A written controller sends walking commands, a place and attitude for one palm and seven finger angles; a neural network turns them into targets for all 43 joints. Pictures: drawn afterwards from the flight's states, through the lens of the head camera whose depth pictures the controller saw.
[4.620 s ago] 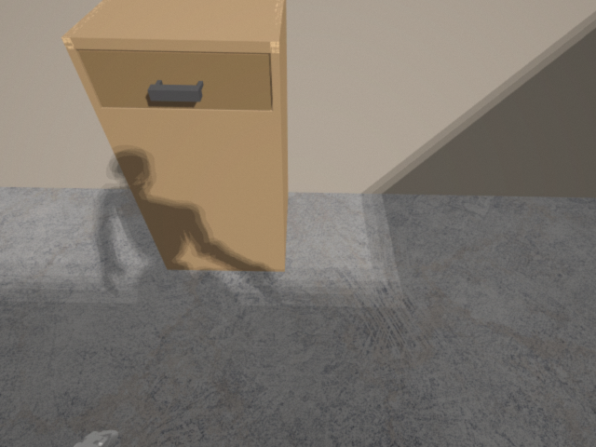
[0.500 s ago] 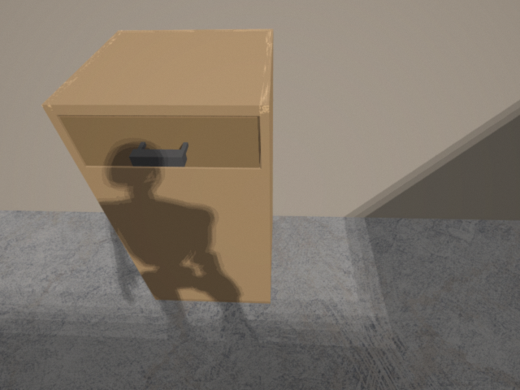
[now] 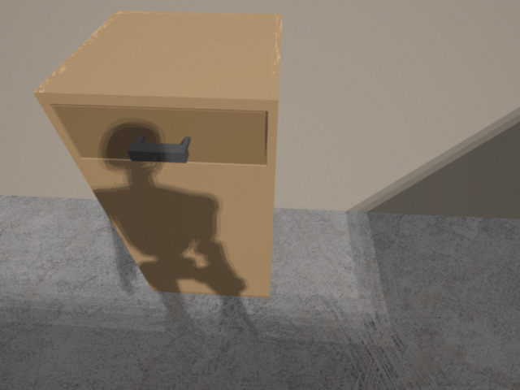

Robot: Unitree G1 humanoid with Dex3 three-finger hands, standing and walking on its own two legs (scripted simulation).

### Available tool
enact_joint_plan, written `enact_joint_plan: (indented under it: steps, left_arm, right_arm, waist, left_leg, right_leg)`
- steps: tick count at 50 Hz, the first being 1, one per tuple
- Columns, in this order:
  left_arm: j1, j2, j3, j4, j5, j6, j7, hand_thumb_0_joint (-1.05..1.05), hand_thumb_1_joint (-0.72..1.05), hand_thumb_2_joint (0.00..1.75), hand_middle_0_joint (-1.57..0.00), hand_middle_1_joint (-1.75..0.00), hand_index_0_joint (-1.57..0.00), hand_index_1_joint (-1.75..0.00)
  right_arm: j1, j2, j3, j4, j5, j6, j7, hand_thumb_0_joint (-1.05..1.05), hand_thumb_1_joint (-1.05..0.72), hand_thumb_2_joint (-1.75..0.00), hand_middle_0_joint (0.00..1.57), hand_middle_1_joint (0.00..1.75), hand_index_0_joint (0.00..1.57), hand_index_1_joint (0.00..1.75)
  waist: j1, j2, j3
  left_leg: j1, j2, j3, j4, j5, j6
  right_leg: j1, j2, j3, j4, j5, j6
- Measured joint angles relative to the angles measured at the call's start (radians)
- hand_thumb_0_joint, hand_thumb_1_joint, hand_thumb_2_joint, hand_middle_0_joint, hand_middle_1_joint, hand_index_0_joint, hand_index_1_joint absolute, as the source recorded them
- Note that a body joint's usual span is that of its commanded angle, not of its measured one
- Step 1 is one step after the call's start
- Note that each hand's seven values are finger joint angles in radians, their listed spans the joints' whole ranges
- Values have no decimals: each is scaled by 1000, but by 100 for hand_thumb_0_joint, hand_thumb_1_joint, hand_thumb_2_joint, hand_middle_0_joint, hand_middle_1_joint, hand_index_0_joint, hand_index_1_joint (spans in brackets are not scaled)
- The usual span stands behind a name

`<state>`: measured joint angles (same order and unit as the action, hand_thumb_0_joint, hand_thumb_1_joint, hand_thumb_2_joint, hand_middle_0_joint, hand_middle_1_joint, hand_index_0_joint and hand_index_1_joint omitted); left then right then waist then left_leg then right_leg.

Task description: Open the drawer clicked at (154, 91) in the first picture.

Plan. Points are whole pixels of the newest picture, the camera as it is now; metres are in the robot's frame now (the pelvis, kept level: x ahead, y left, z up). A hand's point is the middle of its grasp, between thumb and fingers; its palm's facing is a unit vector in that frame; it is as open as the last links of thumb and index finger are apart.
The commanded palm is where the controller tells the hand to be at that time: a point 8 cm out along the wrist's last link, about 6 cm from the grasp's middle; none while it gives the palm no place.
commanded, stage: shuffle to correct the standing spot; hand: left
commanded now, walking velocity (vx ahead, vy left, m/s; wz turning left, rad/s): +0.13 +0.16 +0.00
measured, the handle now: (161, 146) +0.56 +0.25 +0.05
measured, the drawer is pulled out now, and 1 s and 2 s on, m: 0.00 0.00 0.00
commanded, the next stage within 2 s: come to a stop and stand still in 0.06 s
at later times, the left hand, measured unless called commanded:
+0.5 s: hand out of the picture +0.10 +0.20 -0.17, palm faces +0.05 -0.97 -0.24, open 7.3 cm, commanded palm none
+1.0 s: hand out of the picture +0.05 +0.22 -0.16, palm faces +0.00 -0.97 -0.23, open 7.4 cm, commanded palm none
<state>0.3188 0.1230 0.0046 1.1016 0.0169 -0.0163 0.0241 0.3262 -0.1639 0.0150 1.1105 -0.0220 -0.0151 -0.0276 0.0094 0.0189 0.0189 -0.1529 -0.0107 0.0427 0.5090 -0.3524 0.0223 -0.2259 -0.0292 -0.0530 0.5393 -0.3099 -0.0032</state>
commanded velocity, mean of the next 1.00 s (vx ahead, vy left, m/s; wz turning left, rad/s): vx -0.03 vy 0.01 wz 0.00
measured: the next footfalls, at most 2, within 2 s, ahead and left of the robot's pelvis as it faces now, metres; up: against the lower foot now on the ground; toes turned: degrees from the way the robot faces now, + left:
left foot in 0.52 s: +0.05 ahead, +0.15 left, +0.00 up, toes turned -5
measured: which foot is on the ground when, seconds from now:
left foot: down 0.00-0.40, up 0.42-0.50, down 0.52-1.00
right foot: down 0.00-1.00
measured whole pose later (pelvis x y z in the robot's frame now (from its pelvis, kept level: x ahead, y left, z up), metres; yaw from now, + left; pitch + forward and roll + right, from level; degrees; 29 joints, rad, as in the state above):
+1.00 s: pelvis +0.04 +0.04 +0.00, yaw -1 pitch -1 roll +0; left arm 0.28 0.16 -0.02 1.05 0.01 0.00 0.03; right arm 0.29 -0.20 0.02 1.02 -0.02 -0.01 -0.02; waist 0.00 0.04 0.01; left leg -0.14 -0.02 0.10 0.45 -0.30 0.04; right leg -0.23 -0.06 -0.06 0.50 -0.25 0.01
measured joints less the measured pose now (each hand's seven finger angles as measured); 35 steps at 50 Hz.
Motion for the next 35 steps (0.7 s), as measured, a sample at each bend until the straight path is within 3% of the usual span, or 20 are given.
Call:
enact_joint_plan:
  steps: [7, 10, 13, 18, 23, 25, 27, 31, 35]
  left_arm:
    - [33, 5, 27, -13, 5, 6, -2, 0, 91, 90, -20, -30, -20, -30]
    - [30, 12, 26, -9, 7, 20, 1, 0, 91, 90, -20, -30, -20, -30]
    - [1, 17, 26, -11, 1, 28, 6, 0, 91, 90, -20, -30, -20, -30]
    - [-65, 26, 26, -47, -6, 0, 15, 1, 92, 90, -20, -30, -20, -30]
    - [-92, 25, 15, -69, -2, -14, 25, 0, 92, 90, -20, -30, -20, -30]
    - [-106, 27, 16, -78, -1, -5, 28, 0, 92, 90, -20, -30, -20, -30]
    - [-116, 28, 22, -86, -8, 8, 27, 0, 92, 90, -20, -30, -20, -30]
    - [-113, 36, 28, -91, -7, 33, 23, 0, 93, 90, -20, -30, -20, -30]
    - [-83, 35, 5, -97, -6, 6, 31, 0, 92, 90, -20, -30, -20, -30]
  right_arm:
    - [14, 0, -8, -18, -2, -5, 3, 1, -91, -90, 20, 30, 20, 30]
    - [22, 2, -7, -31, -4, -20, -4, 1, -91, -90, 20, 30, 20, 30]
    - [28, 11, -4, -38, -5, -25, -16, 1, -91, -90, 20, 30, 20, 30]
    - [28, 34, -2, -16, 10, -14, -22, 1, -91, -90, 20, 30, 20, 30]
    - [-15, 40, -25, -14, 21, 18, -19, 1, -91, -90, 20, 30, 20, 30]
    - [-38, 43, -29, -21, 17, 23, -20, 1, -91, -90, 20, 30, 20, 30]
    - [-51, 34, -34, -20, 11, 18, -18, 2, -93, -90, 20, 30, 20, 30]
    - [-63, 21, -34, -29, 3, 14, -16, 2, -93, -90, 20, 30, 20, 30]
    - [-75, -11, -42, -96, 14, 21, -1, 2, -93, -90, 20, 30, 20, 30]
  waist:
    - [10, -32, 2]
    - [12, -36, 7]
    - [-2, -26, 21]
    - [-2, -11, 43]
    - [-20, 6, 26]
    - [-23, -4, 32]
    - [-16, -12, 38]
    - [1, -32, 25]
    - [-12, -5, 17]
  left_leg:
    - [-3, -21, 5, 42, -51, 20]
    - [19, -31, 22, 34, -64, 36]
    - [55, -37, 28, -3, -58, 44]
    - [81, -50, 18, -9, -56, 30]
    - [-16, -19, 14, 137, -122, -9]
    - [-29, 1, 15, 77, -71, -18]
    - [-23, 12, 22, 21, 40, -17]
    - [-9, 6, 49, 0, 11, -5]
    - [-61, 28, 37, 52, -5, -11]
  right_leg:
    - [-9, -23, 4, 56, -56, 12]
    - [-48, -31, -1, 176, -145, -15]
    - [-94, -26, -17, 276, -207, -23]
    - [-54, -17, -28, 76, 26, -23]
    - [-38, -16, -54, 52, -20, -27]
    - [-37, -19, -59, 49, -14, -25]
    - [-42, -21, -56, 68, -21, -16]
    - [-40, -23, -29, 46, -4, -1]
    - [-57, -2, -33, 26, 22, -9]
